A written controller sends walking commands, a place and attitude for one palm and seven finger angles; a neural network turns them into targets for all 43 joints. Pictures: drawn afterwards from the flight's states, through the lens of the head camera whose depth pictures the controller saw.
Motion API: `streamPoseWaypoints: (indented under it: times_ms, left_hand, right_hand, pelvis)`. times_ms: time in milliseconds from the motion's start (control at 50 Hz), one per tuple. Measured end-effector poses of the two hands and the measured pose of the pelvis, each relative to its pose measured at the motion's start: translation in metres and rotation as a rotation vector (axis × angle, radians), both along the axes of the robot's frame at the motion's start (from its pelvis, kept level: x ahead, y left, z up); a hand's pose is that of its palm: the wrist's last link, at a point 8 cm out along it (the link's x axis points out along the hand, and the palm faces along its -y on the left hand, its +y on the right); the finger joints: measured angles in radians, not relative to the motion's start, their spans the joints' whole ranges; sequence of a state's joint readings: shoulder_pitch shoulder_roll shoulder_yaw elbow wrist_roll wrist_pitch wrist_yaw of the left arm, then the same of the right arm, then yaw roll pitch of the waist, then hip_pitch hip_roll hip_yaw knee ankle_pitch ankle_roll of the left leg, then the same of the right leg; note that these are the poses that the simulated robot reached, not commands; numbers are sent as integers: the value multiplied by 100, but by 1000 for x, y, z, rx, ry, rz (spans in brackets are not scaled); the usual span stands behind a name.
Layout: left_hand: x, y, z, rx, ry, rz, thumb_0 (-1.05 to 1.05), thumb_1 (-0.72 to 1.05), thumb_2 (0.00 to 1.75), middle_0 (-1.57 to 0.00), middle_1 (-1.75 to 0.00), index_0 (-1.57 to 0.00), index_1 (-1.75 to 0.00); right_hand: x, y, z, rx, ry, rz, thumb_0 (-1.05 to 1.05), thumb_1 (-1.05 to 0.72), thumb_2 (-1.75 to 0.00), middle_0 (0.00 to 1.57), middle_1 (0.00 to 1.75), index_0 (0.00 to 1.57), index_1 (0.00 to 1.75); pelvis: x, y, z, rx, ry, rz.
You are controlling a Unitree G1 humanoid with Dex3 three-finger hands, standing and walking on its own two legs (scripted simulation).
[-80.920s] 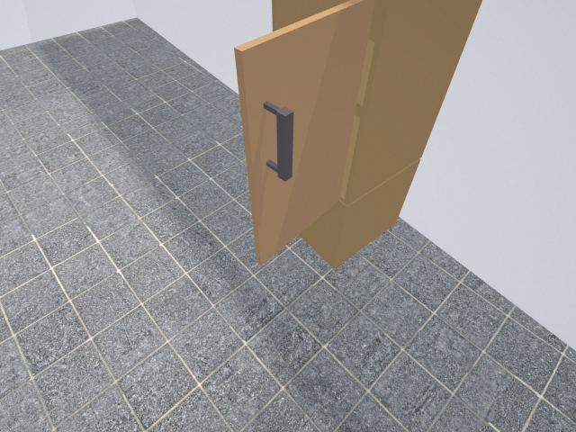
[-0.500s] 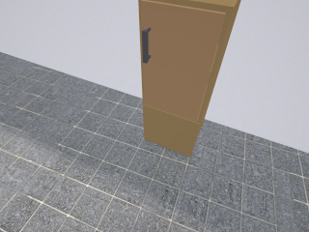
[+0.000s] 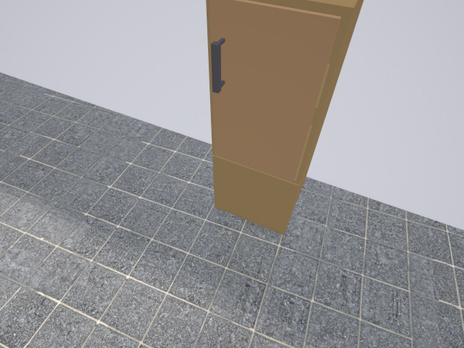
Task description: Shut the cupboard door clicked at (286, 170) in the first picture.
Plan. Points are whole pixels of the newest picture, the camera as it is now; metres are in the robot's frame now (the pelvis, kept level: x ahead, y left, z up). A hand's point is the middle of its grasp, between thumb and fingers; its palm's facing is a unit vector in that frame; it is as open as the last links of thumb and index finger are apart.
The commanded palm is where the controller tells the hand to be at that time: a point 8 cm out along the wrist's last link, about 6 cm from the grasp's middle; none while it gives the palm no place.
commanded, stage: stand and wait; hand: left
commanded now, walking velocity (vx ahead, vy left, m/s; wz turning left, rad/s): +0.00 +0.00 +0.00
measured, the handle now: (219, 66) +0.87 +0.08 +0.06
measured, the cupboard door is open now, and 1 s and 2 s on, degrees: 0 0 0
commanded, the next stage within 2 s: none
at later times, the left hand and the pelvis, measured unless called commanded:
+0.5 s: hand out of the picture -0.03 +0.16 -0.18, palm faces +0.04 -0.99 -0.16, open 7.4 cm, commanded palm none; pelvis +0.01 +0.00 +0.00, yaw +0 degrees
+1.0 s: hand out of the picture -0.01 +0.16 -0.18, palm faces +0.04 -0.99 -0.16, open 7.4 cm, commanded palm none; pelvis +0.02 +0.01 +0.00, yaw +0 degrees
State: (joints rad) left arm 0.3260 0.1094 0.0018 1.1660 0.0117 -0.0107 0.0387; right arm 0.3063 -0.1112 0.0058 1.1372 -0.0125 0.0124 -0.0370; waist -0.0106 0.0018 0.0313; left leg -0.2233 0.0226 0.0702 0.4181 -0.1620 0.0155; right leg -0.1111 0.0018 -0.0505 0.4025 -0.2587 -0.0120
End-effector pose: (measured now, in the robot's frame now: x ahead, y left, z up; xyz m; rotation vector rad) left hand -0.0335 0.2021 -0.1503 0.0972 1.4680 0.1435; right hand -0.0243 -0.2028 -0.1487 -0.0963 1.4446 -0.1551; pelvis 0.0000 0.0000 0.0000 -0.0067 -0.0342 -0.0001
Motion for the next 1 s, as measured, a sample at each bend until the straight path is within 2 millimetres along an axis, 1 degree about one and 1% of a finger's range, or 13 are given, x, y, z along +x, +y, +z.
streamPoseWaypoints:
  times_ms: [200,560,1000]
  left_hand:
    - [6,-2,-1,-11,-4,8,1,91,90,-19,-30,-20,-30]
    - [3,8,2,6,29,5,1,91,90,-19,-30,-20,-30]
    - [19,10,2,9,9,1,1,91,90,-19,-30,-20,-30]
  right_hand:
    - [10,-1,2,-11,-6,11,1,-92,-90,20,30,20,30]
    - [15,1,2,-13,2,9,1,-91,-90,20,30,20,30]
    - [25,-1,3,-19,-5,15,1,-91,-90,20,30,20,30]
  pelvis:
    - [6,1,0,0,0,3]
    - [13,5,1,2,2,-2]
    - [19,6,1,7,4,0]
